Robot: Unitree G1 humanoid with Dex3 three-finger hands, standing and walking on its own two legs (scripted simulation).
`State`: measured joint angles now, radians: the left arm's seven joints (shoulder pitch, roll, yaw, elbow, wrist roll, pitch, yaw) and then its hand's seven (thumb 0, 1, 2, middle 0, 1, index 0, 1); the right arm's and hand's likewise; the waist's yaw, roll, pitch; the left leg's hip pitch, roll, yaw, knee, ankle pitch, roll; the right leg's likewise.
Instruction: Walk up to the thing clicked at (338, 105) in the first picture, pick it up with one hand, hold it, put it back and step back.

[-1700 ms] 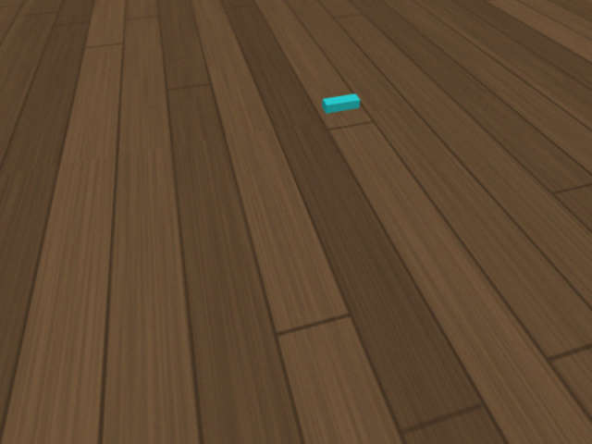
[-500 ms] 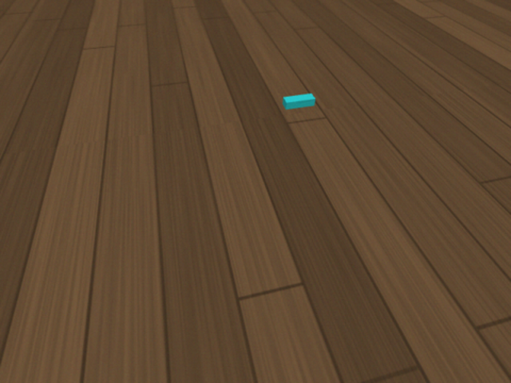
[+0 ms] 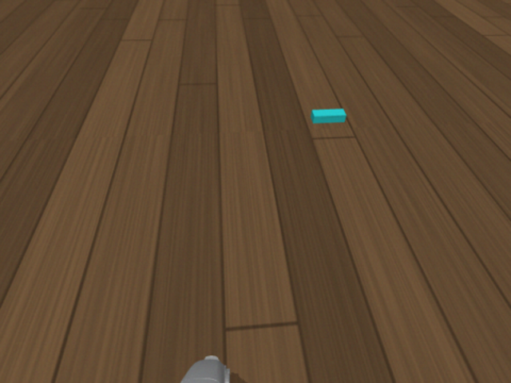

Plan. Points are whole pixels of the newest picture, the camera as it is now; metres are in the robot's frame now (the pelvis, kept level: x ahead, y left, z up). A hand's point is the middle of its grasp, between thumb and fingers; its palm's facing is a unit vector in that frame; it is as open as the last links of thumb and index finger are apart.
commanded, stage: walk up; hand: left
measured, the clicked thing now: (328, 116) +1.87 -0.39 -0.74
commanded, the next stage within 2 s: none
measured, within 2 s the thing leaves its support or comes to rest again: neither
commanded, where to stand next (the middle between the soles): +1.46 -0.63 m, yaw +9 degrees
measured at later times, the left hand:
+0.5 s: hand (175, 261) +0.37 +0.21 -0.13, palm faces +0.02 -0.92 -0.40, open 7.4 cm
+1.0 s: hand (234, 217) +0.54 +0.10 -0.19, palm faces +0.06 -0.96 -0.28, open 7.4 cm
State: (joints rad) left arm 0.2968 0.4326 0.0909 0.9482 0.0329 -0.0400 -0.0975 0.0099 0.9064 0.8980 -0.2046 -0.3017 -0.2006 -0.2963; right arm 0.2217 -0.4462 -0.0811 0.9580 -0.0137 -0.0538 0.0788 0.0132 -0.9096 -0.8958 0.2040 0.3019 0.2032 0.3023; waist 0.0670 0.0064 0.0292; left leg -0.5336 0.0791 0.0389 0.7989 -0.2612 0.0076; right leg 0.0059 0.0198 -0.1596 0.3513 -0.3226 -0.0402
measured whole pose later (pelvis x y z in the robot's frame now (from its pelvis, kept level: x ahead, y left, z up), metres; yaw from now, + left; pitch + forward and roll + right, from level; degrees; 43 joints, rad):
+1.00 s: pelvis +0.55 -0.17 -0.02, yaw +4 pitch -3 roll +1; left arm 0.34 0.43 0.06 0.89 0.02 0.01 -0.08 0.01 0.91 0.90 -0.20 -0.30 -0.20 -0.30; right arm 0.24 -0.41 -0.05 0.84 0.01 -0.11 0.00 0.01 -0.91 -0.90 0.21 0.30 0.21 0.30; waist 0.04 -0.10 0.08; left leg -0.38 0.03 0.15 0.69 -0.26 0.05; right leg -0.35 -0.01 0.01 1.16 -0.42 -0.04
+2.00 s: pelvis +0.98 -0.39 -0.01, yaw +4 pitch -2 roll +2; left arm 0.22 0.46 0.10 0.85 0.03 0.04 -0.13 0.01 0.91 0.90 -0.20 -0.30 -0.20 -0.30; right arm 0.36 -0.46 -0.05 0.90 -0.01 -0.12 -0.01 0.01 -0.90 -0.90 0.21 0.30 0.21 0.30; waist -0.01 -0.10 0.08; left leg -0.20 0.13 0.11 0.58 -0.34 -0.05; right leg -0.53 -0.15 0.03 0.78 -0.26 0.00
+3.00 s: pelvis +1.32 -0.64 -0.01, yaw +7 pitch -2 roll +0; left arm 0.33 0.42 0.07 0.85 0.01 -0.04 -0.06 0.01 0.91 0.90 -0.20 -0.30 -0.20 -0.30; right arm 0.28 -0.45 -0.04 0.94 -0.01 -0.07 0.01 0.01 -0.91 -0.90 0.20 0.30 0.20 0.30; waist 0.05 0.01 0.05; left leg -0.53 0.06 0.05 1.00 -0.39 0.03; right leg -0.28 -0.04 -0.11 0.65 -0.33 -0.04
